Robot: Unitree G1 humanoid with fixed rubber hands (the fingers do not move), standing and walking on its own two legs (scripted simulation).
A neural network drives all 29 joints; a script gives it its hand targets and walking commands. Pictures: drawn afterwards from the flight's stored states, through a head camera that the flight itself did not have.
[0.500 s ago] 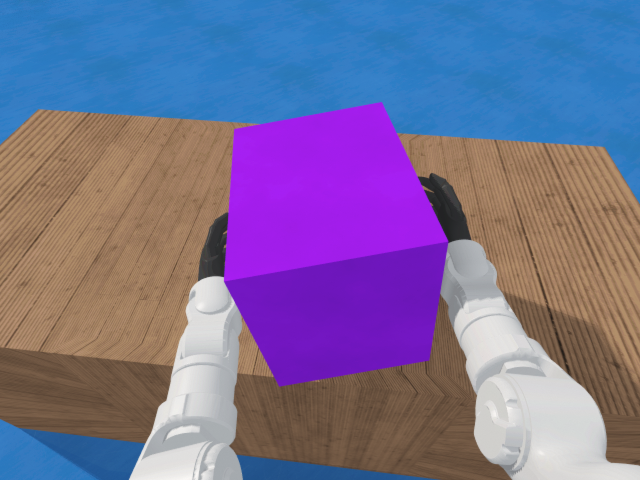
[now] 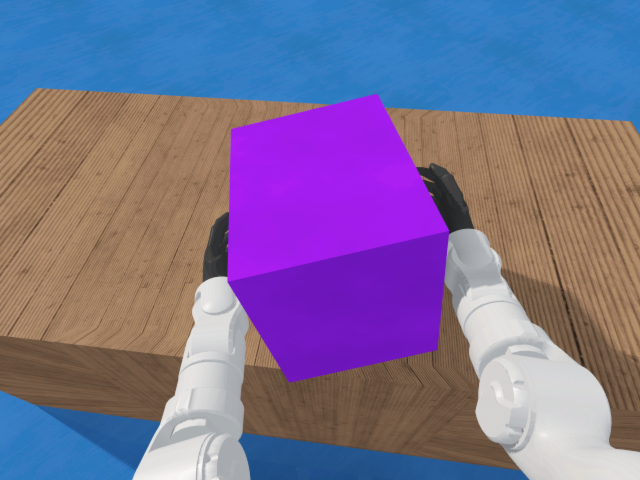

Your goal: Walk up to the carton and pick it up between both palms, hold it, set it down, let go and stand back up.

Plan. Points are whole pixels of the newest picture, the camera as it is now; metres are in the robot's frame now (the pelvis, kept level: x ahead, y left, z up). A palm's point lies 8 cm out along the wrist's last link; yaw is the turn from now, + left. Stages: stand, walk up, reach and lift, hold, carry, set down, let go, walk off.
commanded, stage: set down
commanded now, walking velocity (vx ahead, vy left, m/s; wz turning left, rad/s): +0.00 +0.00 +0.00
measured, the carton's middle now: (333, 238) +0.44 +0.05 +0.01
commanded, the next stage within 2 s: none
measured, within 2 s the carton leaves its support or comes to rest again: rests again in 1.44 s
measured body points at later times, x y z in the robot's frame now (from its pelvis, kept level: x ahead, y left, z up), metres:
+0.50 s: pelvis +0.00 +0.00 +0.00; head +0.09 -0.01 +0.44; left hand +0.38 +0.19 +0.02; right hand +0.47 -0.11 +0.06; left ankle +0.00 +0.15 -0.75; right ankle -0.01 -0.07 -0.75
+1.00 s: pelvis +0.00 +0.00 +0.00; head +0.09 +0.01 +0.44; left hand +0.38 +0.19 +0.02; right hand +0.46 -0.12 +0.05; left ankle +0.00 +0.15 -0.75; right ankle -0.01 -0.07 -0.75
